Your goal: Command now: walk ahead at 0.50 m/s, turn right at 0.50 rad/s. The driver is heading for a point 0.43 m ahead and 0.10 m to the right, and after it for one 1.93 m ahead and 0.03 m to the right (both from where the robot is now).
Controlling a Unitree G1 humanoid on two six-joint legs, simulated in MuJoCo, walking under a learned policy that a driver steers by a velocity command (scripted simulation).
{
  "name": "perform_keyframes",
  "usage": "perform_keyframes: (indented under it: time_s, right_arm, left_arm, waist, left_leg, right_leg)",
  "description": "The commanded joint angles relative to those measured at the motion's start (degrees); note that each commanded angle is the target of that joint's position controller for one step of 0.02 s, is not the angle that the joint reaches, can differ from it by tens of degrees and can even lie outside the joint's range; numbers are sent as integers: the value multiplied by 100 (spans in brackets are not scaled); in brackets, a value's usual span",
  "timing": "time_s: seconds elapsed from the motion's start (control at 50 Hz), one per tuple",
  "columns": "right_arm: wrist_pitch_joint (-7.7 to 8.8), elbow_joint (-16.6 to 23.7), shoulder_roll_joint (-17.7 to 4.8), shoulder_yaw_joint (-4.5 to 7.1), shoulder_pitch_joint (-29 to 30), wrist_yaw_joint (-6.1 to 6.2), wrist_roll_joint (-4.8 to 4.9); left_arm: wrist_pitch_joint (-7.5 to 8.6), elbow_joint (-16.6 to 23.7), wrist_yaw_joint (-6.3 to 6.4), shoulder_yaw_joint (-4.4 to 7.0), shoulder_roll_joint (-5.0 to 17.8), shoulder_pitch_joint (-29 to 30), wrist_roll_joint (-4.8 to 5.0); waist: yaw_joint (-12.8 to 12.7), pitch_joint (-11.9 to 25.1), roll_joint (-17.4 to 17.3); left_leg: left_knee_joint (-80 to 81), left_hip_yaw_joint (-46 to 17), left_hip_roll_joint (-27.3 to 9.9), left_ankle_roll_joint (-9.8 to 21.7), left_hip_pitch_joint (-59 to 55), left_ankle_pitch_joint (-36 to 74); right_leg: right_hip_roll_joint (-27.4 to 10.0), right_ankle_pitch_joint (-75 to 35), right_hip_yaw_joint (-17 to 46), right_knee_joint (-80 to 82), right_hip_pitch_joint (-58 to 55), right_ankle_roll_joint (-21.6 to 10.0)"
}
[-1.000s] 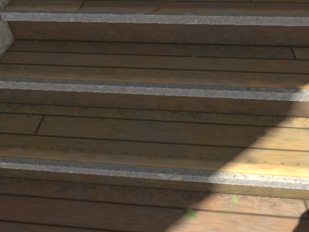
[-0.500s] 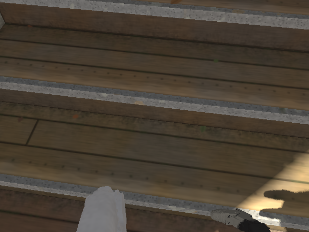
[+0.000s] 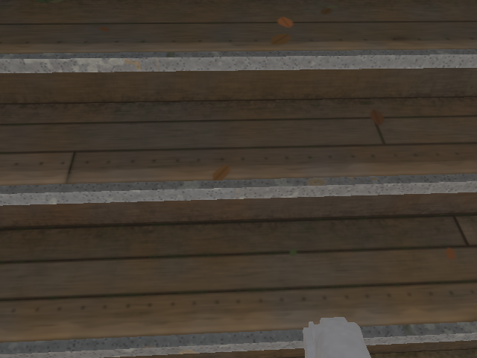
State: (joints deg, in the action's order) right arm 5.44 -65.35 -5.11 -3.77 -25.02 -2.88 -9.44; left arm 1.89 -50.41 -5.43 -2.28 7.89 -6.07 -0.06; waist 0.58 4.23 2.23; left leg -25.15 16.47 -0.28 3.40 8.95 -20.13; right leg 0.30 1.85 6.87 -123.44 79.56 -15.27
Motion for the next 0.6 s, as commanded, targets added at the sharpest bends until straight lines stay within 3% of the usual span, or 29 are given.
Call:
perform_keyframes:
  time_s: [0.02,0.04,0.06,0.08,0.1,0.12,0.14,0.16,0.18,0.2,0.22,0.24,0.26,0.28,0.3,0.32,0.34,0.36,0.38,0.4,0.42,0.46,0.48,0.5,0.52,0.54,0.56,0.58,0.6]
  right_arm:
    - [-1,-221,-298,-63,-1245,-47,-187]
    - [-11,-350,-330,-74,-1585,-57,-209]
    - [-43,-218,-485,-57,-1193,-159,-134]
    - [-56,-197,-467,-58,-1101,-250,47]
    - [40,82,-754,0,-377,-287,251]
    - [178,-91,-1143,52,-568,-339,386]
    - [322,-30,-1621,124,-671,-307,469]
    - [376,64,-1968,245,-508,-278,595]
    - [331,125,-2140,341,-249,-295,680]
    - [254,65,-2119,382,-350,-364,470]
    - [227,46,-1607,319,-723,-448,75]
    - [90,78,-1287,293,-729,-655,97]
    - [10,445,-1236,392,1,-681,628]
    - [59,585,-845,370,479,-548,675]
    - [75,766,-703,326,783,-385,496]
    - [33,1130,-621,289,1204,-245,411]
    - [-66,1286,-377,172,1271,-164,474]
    - [-200,1427,-478,171,1313,-112,500]
    - [-329,1435,-579,168,1254,-73,566]
    - [-371,1592,-724,179,1440,-17,619]
    - [-329,1766,-758,147,1610,68,808]
    - [-249,2017,-657,41,2191,118,821]
    - [-232,2343,-814,56,2681,173,786]
    - [-217,2593,-914,62,3165,212,832]
    - [-337,2818,-1052,48,3506,154,827]
    - [-425,3026,-896,-16,4003,85,797]
    - [-516,2646,-38,-88,2481,331,888]
    - [-551,2335,-369,14,1973,433,1042]
    - [-556,2682,-952,100,2665,-33,860]
  left_arm:
    - [-5,792,119,2,387,1600,19]
    - [-63,863,135,-6,331,1752,0]
    - [-176,928,91,-34,259,1991,-3]
    - [-310,1053,68,-58,190,2281,-43]
    - [-319,1107,-9,19,258,2165,-95]
    - [-430,1361,-142,-10,136,2214,-21]
    - [-470,1358,-180,21,243,1828,2]
    - [-482,1208,-172,109,475,1167,-59]
    - [-402,1020,-128,206,679,522,-70]
    - [-297,585,11,365,934,-469,1]
    - [-295,30,166,520,1245,-1899,32]
    - [-323,-470,259,542,1328,-3002,-216]
    - [-252,-582,254,676,1568,-3360,-406]
    - [-45,-893,350,669,1426,-3170,-417]
    - [86,-1126,324,516,820,-2883,-415]
    - [167,-1175,275,367,415,-2260,-361]
    - [177,-1224,196,224,98,-1693,-417]
    - [201,-1249,128,77,-117,-1284,-437]
    - [287,-1139,96,96,14,-867,-374]
    - [378,-1038,133,79,107,-600,-405]
    - [450,-1064,194,88,173,-858,-498]
    - [495,-1285,264,52,205,-1526,-729]
    - [536,-1316,211,31,328,-1810,-847]
    - [569,-1290,207,78,493,-2065,-775]
    - [513,-818,73,152,793,-1250,-539]
    - [497,-702,11,196,985,-1373,-266]
    - [488,-1008,605,425,1074,-1742,225]
    - [477,-1094,793,368,1166,-2005,375]
    - [637,-850,137,333,1558,-1668,-84]
  waist:
    - [426,-351,-485]
    - [497,-415,-629]
    - [384,-529,-633]
    - [311,-543,-477]
    - [-130,-531,-598]
    - [-490,-115,-1141]
    - [-702,-70,-1323]
    - [-928,-75,-1546]
    - [-1156,-48,-1568]
    - [-1142,240,-1490]
    - [-1215,1445,-728]
    - [-1311,2007,201]
    - [-1524,1366,252]
    - [-1290,473,324]
    - [-985,233,345]
    - [-499,149,57]
    - [-70,129,-201]
    - [220,43,-595]
    - [397,-137,-493]
    - [495,-166,-277]
    - [383,-54,237]
    - [192,-213,-38]
    - [162,-106,-586]
    - [-37,-138,-255]
    - [251,-104,-297]
    - [202,-233,115]
    - [325,-305,484]
    - [385,-320,282]
    - [525,-333,1073]
  left_leg:
    - [1518,-948,-1476,593,-1105,1318]
    - [1587,-986,-1571,622,-1481,1628]
    - [2011,-745,-1803,621,-1259,2039]
    - [2209,-628,-1812,642,-1067,2647]
    - [2260,-60,-1660,506,-20,4955]
    - [1825,61,-1692,751,664,8440]
    - [1485,151,-1802,762,295,10059]
    - [1080,35,-1944,790,-481,10529]
    - [405,-26,-1909,856,-1121,10837]
    - [-582,-50,-1847,754,-660,11010]
    - [-2516,-495,-1686,473,1398,9459]
    - [-4441,-868,-518,256,3080,2670]
    - [-7218,-2309,184,248,3989,1892]
    - [-8543,-2818,151,381,5025,2095]
    - [-9563,-2876,256,585,5498,2057]
    - [-9622,-2923,239,743,5904,1860]
    - [-9825,-2879,159,924,6042,1963]
    - [-9714,-2600,-25,970,6134,1877]
    - [-9564,-2292,-228,881,6053,1367]
    - [-9442,-2146,-237,822,5890,903]
    - [-10287,-2090,-115,746,6047,169]
    - [-10409,-2154,-172,839,6781,-246]
    - [-8909,-2006,-431,816,6373,469]
    - [-8199,-1945,-550,704,6181,492]
    - [-6489,-1580,-705,549,4208,449]
    - [-6147,-1421,-495,194,2938,-181]
    - [-5869,-613,-275,238,2341,-289]
    - [-5296,-467,-41,296,2181,-1014]
    - [-4961,-614,257,29,2777,23]
  right_leg:
    - [-329,-258,-327,1316,1170,-280]
    - [-299,-306,-380,1539,1397,-225]
    - [-564,28,-736,2196,987,-109]
    - [-622,356,-1093,2837,477,-20]
    - [-474,777,-1633,3441,-1216,-7]
    - [-54,851,-2031,3364,-2642,95]
    - [206,850,-1971,3885,-3303,288]
    - [512,1251,-1945,4781,-3443,445]
    - [914,1545,-2113,6149,-3721,547]
    - [1080,1199,-1853,6451,-5025,464]
    - [640,-481,-101,6302,-7831,-156]
    - [-286,-218,2430,8388,-9309,-804]
    - [-867,1337,3911,9728,-8431,-840]
    - [-861,2259,3704,9682,-7545,-654]
    - [-767,2200,3547,9655,-7094,-749]
    - [-639,2079,2849,9594,-6856,-526]
    - [-556,1694,2365,9676,-6297,-363]
    - [-453,1385,1814,9788,-5794,-205]
    - [-412,1011,1290,9959,-5248,-123]
    - [-196,1153,940,10156,-4737,6]
    - [-220,1077,885,10292,-4686,73]
    - [-409,1519,898,10346,-5057,307]
    - [-366,1523,811,10310,-5044,517]
    - [-280,1254,643,10473,-4990,551]
    - [-369,1098,349,11316,-3787,508]
    - [-660,936,636,12010,-2953,257]
    - [-1041,-763,300,12550,-4058,112]
    - [-873,-3234,-196,11818,-5054,223]
    - [-1435,-5875,239,11045,-5802,-190]
